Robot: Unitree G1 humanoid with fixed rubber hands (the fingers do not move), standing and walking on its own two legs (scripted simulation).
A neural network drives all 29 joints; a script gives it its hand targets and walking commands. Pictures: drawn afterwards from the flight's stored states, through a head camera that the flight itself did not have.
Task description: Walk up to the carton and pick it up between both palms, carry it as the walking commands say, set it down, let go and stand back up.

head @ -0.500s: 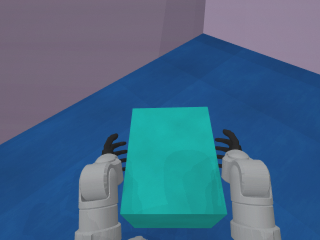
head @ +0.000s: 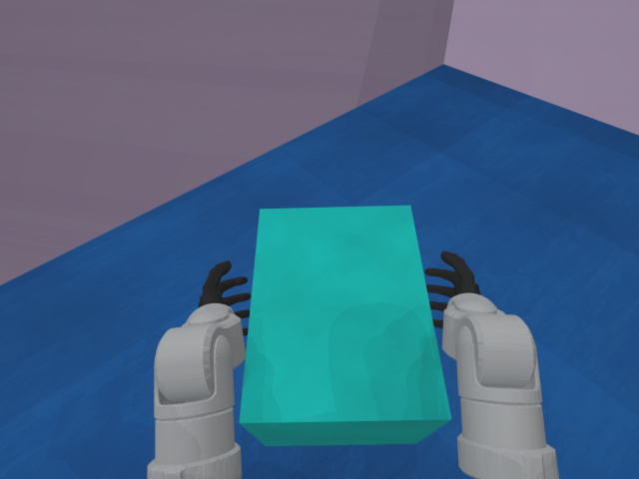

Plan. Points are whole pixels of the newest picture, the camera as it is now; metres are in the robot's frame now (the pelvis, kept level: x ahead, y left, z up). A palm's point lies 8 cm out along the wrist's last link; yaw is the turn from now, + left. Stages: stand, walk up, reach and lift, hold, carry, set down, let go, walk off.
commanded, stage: carry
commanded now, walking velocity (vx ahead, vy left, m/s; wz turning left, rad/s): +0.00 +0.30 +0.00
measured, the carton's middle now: (337, 326) +0.34 +0.02 -0.01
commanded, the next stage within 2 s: none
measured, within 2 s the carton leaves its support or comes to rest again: neither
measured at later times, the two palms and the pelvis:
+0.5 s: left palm (30, 408) +0.19 +0.33 +0.08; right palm (302, 379) +0.22 +0.05 +0.08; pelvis -0.08 +0.17 +0.01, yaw +0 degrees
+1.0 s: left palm out of the picture +0.13 +0.47 +0.08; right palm (141, 458) +0.15 +0.19 +0.10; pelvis -0.15 +0.32 +0.01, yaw +0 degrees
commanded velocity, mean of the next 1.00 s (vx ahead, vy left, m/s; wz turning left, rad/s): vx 0.00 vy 0.20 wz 0.00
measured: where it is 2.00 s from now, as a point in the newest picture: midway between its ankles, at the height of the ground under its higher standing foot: outside the picture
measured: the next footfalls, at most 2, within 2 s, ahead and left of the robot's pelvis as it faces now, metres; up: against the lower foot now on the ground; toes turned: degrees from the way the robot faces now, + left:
left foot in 0.32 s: +0.01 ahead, +0.29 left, +0.00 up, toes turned +7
right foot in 0.58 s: -0.03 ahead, +0.11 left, +0.00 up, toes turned -9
